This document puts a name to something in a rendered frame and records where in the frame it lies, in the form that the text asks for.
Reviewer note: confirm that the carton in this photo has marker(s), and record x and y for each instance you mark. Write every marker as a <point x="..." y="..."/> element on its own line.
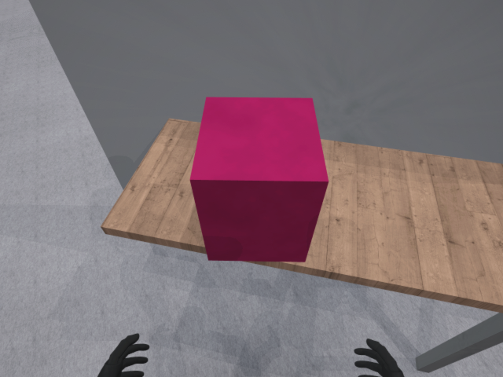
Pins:
<point x="258" y="178"/>

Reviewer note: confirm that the robot left hand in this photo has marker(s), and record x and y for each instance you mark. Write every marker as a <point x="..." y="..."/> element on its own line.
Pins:
<point x="117" y="361"/>

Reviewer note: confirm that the table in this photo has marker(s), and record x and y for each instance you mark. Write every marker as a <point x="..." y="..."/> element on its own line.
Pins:
<point x="410" y="222"/>

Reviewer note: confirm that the robot right hand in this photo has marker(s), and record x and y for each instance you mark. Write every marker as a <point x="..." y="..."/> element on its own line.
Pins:
<point x="387" y="366"/>

